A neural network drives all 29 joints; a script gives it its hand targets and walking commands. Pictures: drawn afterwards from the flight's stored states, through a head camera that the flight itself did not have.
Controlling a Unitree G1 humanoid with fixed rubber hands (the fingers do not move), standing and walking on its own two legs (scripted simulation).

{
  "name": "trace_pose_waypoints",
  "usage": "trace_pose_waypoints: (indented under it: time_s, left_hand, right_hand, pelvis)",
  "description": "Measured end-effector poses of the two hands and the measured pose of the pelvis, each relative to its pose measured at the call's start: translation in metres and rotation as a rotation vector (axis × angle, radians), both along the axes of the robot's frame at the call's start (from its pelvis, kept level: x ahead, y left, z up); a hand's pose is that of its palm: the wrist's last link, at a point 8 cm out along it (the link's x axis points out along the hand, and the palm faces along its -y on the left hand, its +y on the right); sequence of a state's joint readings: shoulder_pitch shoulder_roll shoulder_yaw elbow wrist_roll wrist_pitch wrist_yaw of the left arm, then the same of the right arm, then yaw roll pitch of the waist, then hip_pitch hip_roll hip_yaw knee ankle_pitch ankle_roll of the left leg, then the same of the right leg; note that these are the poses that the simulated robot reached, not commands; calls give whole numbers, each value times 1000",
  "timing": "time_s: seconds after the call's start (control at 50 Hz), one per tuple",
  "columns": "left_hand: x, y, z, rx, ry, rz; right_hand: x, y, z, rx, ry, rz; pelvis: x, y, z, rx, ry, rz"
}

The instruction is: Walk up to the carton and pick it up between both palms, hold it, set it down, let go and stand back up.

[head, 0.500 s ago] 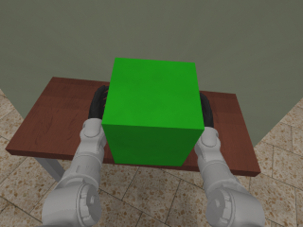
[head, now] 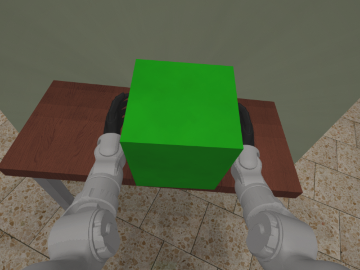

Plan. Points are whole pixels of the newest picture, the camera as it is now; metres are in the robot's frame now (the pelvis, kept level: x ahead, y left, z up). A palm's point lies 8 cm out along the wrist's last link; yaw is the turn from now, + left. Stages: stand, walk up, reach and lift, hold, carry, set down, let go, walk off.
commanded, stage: reach and lift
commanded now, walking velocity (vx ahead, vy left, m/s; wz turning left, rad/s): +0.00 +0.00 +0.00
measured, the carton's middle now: (179, 132) +0.42 +0.04 +0.06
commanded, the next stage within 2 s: none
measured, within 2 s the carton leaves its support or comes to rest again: neither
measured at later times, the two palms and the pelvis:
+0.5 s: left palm (112, 99) +0.41 +0.18 +0.16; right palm (258, 117) +0.41 -0.12 +0.15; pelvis +0.01 +0.00 +0.00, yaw +2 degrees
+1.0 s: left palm (103, 97) +0.37 +0.18 +0.19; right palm (265, 125) +0.37 -0.12 +0.17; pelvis -0.01 +0.01 +0.00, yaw +3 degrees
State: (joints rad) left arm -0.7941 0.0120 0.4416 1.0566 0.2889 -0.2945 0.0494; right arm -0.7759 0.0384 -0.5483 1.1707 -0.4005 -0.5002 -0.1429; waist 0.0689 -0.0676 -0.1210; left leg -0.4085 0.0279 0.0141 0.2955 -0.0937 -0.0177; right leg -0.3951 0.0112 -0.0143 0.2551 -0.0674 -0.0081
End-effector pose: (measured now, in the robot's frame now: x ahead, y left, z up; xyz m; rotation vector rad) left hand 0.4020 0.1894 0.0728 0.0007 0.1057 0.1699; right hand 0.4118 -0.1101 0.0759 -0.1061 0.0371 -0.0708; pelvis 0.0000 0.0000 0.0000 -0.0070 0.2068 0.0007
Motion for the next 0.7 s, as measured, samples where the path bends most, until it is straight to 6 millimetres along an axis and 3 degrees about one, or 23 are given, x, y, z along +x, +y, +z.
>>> trace_pose_waypoints:
  time_s: [0.14, 0.26, 0.36, 0.58, 0.7]
  left_hand:
    - [3, -4, -4, 6, 20, -13]
    - [2, -5, 8, 10, 7, -4]
    - [1, -6, 33, 9, -19, 1]
    - [1, -5, 114, 41, -22, -12]
    - [-9, 4, 133, 36, -15, -8]
  right_hand:
    - [-1, -4, -9, 19, 17, -10]
    - [0, -5, 3, 44, 5, -3]
    - [1, -6, 28, 70, -17, 0]
    - [-3, -4, 100, 120, -12, -19]
    - [-11, 4, 123, 117, -5, -14]
  pelvis:
    - [8, 4, -1, -6, 20, -2]
    - [16, 7, -1, -11, 1, 1]
    - [19, 7, -1, -13, -54, 13]
    - [10, 3, 1, -5, -230, 32]
    - [6, 2, 2, -1, -309, 41]
